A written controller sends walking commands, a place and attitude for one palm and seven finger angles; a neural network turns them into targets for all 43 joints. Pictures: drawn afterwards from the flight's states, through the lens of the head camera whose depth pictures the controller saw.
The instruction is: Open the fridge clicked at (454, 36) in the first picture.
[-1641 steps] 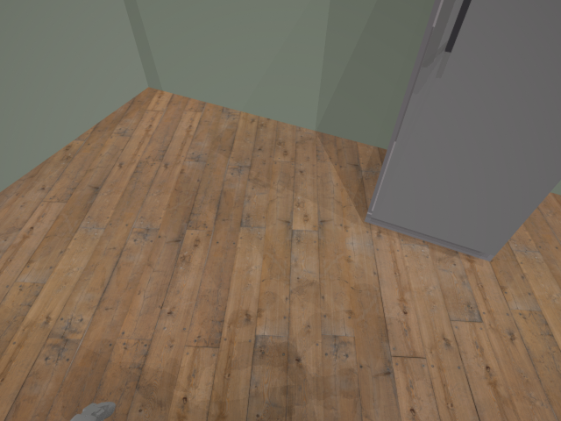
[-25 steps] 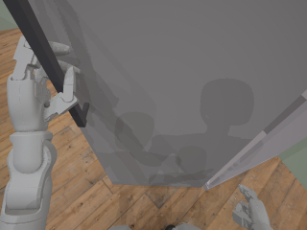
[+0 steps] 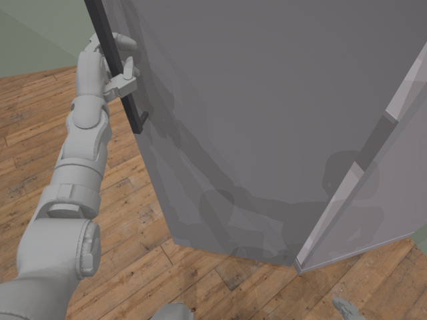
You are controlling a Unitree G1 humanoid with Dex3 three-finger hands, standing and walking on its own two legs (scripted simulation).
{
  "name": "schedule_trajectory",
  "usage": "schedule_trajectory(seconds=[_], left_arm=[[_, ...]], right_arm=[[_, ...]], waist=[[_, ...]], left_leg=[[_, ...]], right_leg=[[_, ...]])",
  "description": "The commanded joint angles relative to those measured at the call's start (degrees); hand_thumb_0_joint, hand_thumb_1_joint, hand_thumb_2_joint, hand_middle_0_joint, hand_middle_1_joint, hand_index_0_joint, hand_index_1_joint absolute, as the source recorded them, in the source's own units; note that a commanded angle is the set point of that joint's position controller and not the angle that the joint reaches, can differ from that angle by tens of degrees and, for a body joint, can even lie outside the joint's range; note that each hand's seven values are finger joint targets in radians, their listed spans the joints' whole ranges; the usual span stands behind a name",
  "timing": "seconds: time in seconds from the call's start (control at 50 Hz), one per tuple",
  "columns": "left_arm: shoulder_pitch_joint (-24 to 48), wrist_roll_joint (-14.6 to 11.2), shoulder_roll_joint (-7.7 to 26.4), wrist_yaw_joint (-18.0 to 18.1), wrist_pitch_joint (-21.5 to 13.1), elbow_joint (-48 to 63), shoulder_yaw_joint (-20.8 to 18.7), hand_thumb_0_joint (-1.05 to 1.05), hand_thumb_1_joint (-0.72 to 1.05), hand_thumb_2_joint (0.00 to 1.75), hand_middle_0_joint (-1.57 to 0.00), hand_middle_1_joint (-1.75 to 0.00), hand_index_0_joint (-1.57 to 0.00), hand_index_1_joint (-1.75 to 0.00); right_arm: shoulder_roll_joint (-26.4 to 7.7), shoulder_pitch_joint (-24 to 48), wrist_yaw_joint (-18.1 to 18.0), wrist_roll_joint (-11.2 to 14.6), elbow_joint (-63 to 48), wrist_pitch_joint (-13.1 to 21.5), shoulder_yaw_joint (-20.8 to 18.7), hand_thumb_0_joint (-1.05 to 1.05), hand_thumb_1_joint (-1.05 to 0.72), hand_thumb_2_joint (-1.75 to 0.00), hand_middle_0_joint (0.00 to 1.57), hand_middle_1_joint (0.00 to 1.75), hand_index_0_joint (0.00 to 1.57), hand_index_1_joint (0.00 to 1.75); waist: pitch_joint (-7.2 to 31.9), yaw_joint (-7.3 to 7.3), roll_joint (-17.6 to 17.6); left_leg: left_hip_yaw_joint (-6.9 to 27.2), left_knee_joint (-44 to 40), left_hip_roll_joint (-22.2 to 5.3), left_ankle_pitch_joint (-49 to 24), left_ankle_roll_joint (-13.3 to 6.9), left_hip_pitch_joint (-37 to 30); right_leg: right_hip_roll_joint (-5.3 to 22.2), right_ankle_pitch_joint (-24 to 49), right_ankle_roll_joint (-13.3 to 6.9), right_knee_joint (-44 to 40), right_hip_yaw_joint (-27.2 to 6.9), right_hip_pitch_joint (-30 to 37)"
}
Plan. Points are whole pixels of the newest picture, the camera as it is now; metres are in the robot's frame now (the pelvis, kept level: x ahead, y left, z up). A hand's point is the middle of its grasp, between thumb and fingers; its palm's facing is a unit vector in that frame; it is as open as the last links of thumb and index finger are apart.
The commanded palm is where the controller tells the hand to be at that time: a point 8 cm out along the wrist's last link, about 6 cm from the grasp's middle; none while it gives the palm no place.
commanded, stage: stop walking and hold the door back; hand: left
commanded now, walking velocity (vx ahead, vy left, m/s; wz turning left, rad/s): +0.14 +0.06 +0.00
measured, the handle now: (121, 63) +0.48 +0.18 +0.24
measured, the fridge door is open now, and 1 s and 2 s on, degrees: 62 61 58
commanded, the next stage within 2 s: loosen the grip on the handle in 0.88 s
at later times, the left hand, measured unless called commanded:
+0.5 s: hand (133, 77) +0.47 +0.16 +0.22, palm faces +0.09 -0.98 -0.15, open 5.2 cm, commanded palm +0.44 +0.23 +0.20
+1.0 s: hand (129, 84) +0.45 +0.17 +0.22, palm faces +0.04 -0.99 -0.16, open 5.3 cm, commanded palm +0.42 +0.23 +0.22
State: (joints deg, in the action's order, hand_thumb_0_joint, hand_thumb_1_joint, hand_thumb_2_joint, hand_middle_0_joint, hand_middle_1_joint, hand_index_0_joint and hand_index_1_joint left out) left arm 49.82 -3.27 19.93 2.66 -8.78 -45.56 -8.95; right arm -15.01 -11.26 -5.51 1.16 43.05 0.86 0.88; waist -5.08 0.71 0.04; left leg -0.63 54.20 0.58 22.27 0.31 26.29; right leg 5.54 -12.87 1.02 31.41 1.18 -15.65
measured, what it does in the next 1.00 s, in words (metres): steps on the spot: left foot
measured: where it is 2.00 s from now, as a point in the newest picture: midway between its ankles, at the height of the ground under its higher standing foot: outside the picture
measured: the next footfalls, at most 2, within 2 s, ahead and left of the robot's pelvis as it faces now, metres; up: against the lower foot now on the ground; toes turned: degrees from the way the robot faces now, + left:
left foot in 0.12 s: +0.10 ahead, +0.16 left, +0.00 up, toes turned -3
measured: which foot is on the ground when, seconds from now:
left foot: up 0.00-0.10, down 0.12-1.00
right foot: down 0.00-1.00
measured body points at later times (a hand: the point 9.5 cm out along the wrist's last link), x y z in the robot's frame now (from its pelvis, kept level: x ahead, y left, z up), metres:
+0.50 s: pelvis +0.01 +0.04 +0.00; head +0.04 +0.03 +0.44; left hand +0.46 +0.22 +0.23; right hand +0.11 -0.21 -0.12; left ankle +0.05 +0.16 -0.72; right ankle +0.03 -0.07 -0.74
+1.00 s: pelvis +0.02 +0.05 +0.00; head +0.04 +0.05 +0.45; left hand +0.44 +0.22 +0.23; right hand +0.14 -0.19 -0.10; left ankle +0.06 +0.16 -0.74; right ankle +0.03 -0.07 -0.74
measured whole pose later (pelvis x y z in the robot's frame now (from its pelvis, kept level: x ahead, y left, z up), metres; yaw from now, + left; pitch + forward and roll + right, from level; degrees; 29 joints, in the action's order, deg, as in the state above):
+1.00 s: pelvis +0.02 +0.05 +0.00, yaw -6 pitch -1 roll -1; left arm 37.3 -2.1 17.1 3.2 -9.3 -25.1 -7.5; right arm -12.2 -11.0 -5.4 2.0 38.7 2.3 2.5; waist -3.4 -0.2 0.8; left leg -3.2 29.9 -1.8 13.5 -0.7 15.3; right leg -0.2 -12.2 0.5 27.1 0.7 -13.8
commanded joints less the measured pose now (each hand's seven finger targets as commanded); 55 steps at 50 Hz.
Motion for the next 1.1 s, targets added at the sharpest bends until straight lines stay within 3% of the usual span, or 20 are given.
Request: schedule_trajectory(seconds=[0.0,0.04,0.08,0.12,0.16,0.26,0.3,0.34,0.38,0.48,0.54,0.6,0.72,0.94,0.96,0.98,1.0,1.02,1.06,1.08], left_arm=[[24.36,0.45,20.22,1.79,-3.63,6.1,-9.93,0.0,0.9,0.9,-0.45,-1.4,-0.45,-1.4],[24.76,0.02,16.68,1.58,-4.45,8.59,-8.23,0.0,0.9,0.9,-0.45,-1.4,-0.45,-1.4],[24.25,-0.43,13.06,1.2,-5.46,10.76,-6.2,0.0,0.9,0.9,-0.45,-1.4,-0.45,-1.4],[25.04,-1.09,11.19,1.29,-6.31,13.54,-5.46,0.0,0.9,0.9,-0.45,-1.4,-0.45,-1.4],[24.18,-1.36,7.72,0.26,-5.83,16.53,-2.0,0.0,0.9,0.9,-0.45,-1.4,-0.45,-1.4],[19.77,0.37,15.11,0.92,-5.38,21.61,-7.18,0.0,0.9,0.9,-0.45,-1.4,-0.45,-1.4],[18.87,1.11,13.77,0.72,-5.1,24.75,-5.4,0.0,0.9,0.9,-0.45,-1.4,-0.45,-1.4],[15.3,1.24,19.67,1.3,-4.15,21.92,-10.72,0.0,0.9,0.9,-0.45,-1.4,-0.45,-1.4],[14.8,0.24,18.15,1.31,-3.17,23.5,-9.87,0.0,0.9,0.9,-0.45,-1.4,-0.45,-1.4],[12.64,0.25,16.35,1.71,-4.59,25.05,-9.47,0.0,0.9,0.9,-0.45,-1.4,-0.45,-1.4],[12.68,-0.43,11.74,1.09,-5.2,27.86,-6.19,0.0,0.9,0.9,-0.45,-1.4,-0.45,-1.4],[14.33,0.1,10.2,0.85,-4.9,27.93,-4.0,0.0,0.9,0.9,-0.45,-1.4,-0.45,-1.4],[11.55,0.04,6.42,0.95,-4.55,32.54,-0.67,0.0,0.9,0.9,-0.45,-1.4,-0.45,-1.4],[10.2,-0.41,7.11,1.84,-3.09,29.55,-0.7,0.0,0.9,0.9,-0.45,-1.4,-0.45,-1.4],[55.6,8.5,47.39,4.48,-6.64,44.96,-27.71,0.0,0.9,0.9,-0.45,-1.4,-0.45,-1.4],[36.88,9.57,21.66,-1.36,0.73,17.14,-10.47,0.0,0.78,0.84,-0.45,-1.4,-0.45,-1.4],[25.36,4.06,16.14,-0.9,0.66,19.95,-9.95,0.0,0.66,0.78,-0.45,-1.4,-0.45,-1.4],[21.58,2.16,14.72,-2.51,0.94,23.66,-10.63,0.0,0.54,0.73,-0.45,-1.4,-0.45,-1.4],[17.18,-2.89,16.84,-5.06,0.88,20.89,-15.1,0.0,0.3,0.61,-0.45,-1.4,-0.45,-1.4],[19.96,-4.19,11.12,-5.81,-0.05,24.59,-8.73,0.0,0.17,0.55,-0.45,-1.4,-0.45,-1.4]], right_arm=[[-6.06,1.67,-0.67,0.04,-7.68,3.96,-2.94,0.0,-0.9,-0.9,0.2,0.3,0.2,0.3],[-6.11,0.39,-0.52,0.17,-7.27,4.83,-3.21,0.0,-0.9,-0.9,0.2,0.3,0.2,0.3],[-7.52,-0.41,-0.51,0.4,-7.3,5.57,-3.7,0.0,-0.9,-0.9,0.2,0.3,0.2,0.3],[-10.02,-0.3,-0.2,0.86,-8.62,5.36,-4.56,0.0,-0.9,-0.9,0.2,0.3,0.2,0.3],[-6.47,0.32,0.67,1.3,-9.26,5.22,-3.46,0.0,-0.9,-0.9,0.2,0.3,0.2,0.3],[-8.47,-1.88,0.16,1.44,-8.25,5.2,-3.62,0.0,-0.9,-0.9,0.2,0.3,0.2,0.3],[-6.44,-1.57,0.46,1.4,-9.78,5.02,-3.06,0.0,-0.9,-0.9,0.2,0.3,0.2,0.3],[-5.83,-2.08,0.44,1.49,-10.01,5.32,-3.13,0.0,-0.9,-0.9,0.2,0.3,0.2,0.3],[-5.27,-0.17,0.03,1.48,-9.92,5.51,-2.37,0.0,-0.9,-0.9,0.2,0.3,0.2,0.3],[-5.03,0.28,-0.79,0.01,-8.99,5.4,-0.95,0.0,-0.9,-0.9,0.2,0.3,0.2,0.3],[-6.58,2.65,0.1,0.54,-10.68,5.38,-1.8,0.0,-0.9,-0.9,0.2,0.3,0.2,0.3],[-6.08,2.99,0.21,0.28,-10.96,4.84,-1.33,0.0,-0.9,-0.9,0.2,0.3,0.2,0.3],[-5.33,2.75,0.19,0.54,-12.1,4.72,-1.92,0.0,-0.9,-0.9,0.2,0.3,0.2,0.3],[-5.31,2.81,-0.68,0.66,-11.0,3.74,-1.56,0.0,-0.9,-0.9,0.2,0.3,0.2,0.3],[-1.96,-1.26,0.47,1.34,-14.17,5.42,0.74,0.0,-0.9,-0.9,0.2,0.3,0.2,0.3],[-3.38,0.19,1.06,-1.98,-8.64,7.82,-5.77,0.0,-0.9,-0.9,0.2,0.3,0.2,0.3],[-5.5,-5.53,1.3,0.02,-9.86,8.37,-4.93,0.0,-0.9,-0.9,0.2,0.3,0.2,0.3],[-6.98,-4.29,1.59,-0.36,-10.82,8.97,-4.42,0.0,-0.9,-0.9,0.2,0.3,0.2,0.3],[-6.67,-2.11,1.13,0.0,-10.54,9.21,-3.89,0.0,-0.9,-0.9,0.2,0.3,0.2,0.3],[-6.32,-0.91,1.63,-0.27,-11.21,9.73,-2.74,0.0,-0.9,-0.9,0.2,0.3,0.2,0.3]], waist=[[15.14,-2.59,-14.8],[17.17,-1.02,-14.74],[18.83,0.04,-6.81],[18.12,-0.66,9.46],[18.5,-0.33,6.54],[19.9,-1.39,7.5],[23.45,-0.07,-1.06],[22.23,-1.3,-9.51],[19.25,-1.92,-11.54],[20.54,-0.82,-8.8],[21.64,-2.03,3.45],[18.65,-1.79,7.0],[23.58,-1.07,1.92],[21.0,-1.06,-1.75],[13.57,-0.97,11.32],[30.1,1.81,-1.61],[27.1,3.11,-8.92],[31.05,1.76,-8.53],[27.38,-0.78,-1.35],[24.09,0.17,2.28]], left_leg=[[-5.75,-15.6,-0.24,1.26,-0.22,-6.14],[-8.27,-24.67,1.09,-4.65,-0.09,-15.61],[-5.35,-31.17,-1.28,-8.27,-0.82,-22.74],[17.74,-38.6,-17.85,-7.6,-8.42,-24.27],[21.88,-40.06,-21.69,-10.24,-12.18,-20.38],[0.72,-22.67,-13.2,-26.44,-4.62,-18.29],[-3.45,-13.61,-7.86,-20.19,-0.85,-9.53],[0.14,-7.09,-3.06,6.27,0.68,0.65],[3.0,-5.67,-4.62,7.32,0.35,1.02],[-0.58,-26.69,-2.6,-11.26,-0.03,-13.4],[8.14,-29.66,-11.96,-29.26,-3.7,-20.95],[9.69,-31.65,-14.11,-26.0,-5.32,-13.97],[2.93,-26.18,-9.01,-25.3,-1.27,-18.15],[2.38,-27.32,-8.22,-20.17,-1.41,-16.82],[-0.7,-34.4,-4.5,-6.89,-1.46,-15.61],[-2.35,-30.99,-1.26,-21.94,-0.51,-18.06],[-0.55,-30.47,-2.38,-25.95,-1.06,-19.55],[-0.49,-30.97,-3.17,-24.45,-0.97,-22.2],[-0.35,-32.15,-1.97,-19.46,-1.16,-22.84],[-0.66,-32.24,-1.87,-15.83,-1.04,-22.43]], right_leg=[[10.92,-12.7,-7.4,-14.32,-10.24,6.13],[8.54,-12.94,-6.3,-11.9,-7.43,3.51],[3.18,-10.31,-3.71,-2.86,-2.28,1.27],[-6.3,-11.91,0.13,12.76,4.54,-7.6],[-5.16,-17.87,-0.21,18.15,0.11,-6.52],[-3.9,0.96,-1.08,-7.32,1.26,8.33],[4.77,20.77,-5.27,-8.84,-10.05,17.84],[11.2,31.67,-9.24,-8.23,-14.84,22.69],[12.58,28.99,-9.81,-8.34,-15.29,20.39],[5.31,15.89,-5.57,-5.76,-6.2,11.74],[-3.61,6.44,-0.57,-2.3,-2.16,4.55],[-4.28,1.63,-0.13,-0.98,-1.11,7.2],[-0.9,14.08,-1.56,-5.24,-4.17,8.77],[-0.5,9.64,-1.16,-8.31,-4.87,6.41],[-3.23,-9.13,-0.52,-8.2,-4.11,4.6],[-5.03,8.43,-4.86,-5.59,-1.29,6.73],[-7.45,12.25,-3.6,-5.58,1.57,6.89],[-7.31,11.68,-3.25,-5.9,0.57,6.72],[-7.52,7.51,-3.74,-8.07,-0.18,7.32],[-6.98,4.27,-3.72,-8.56,-0.46,5.4]])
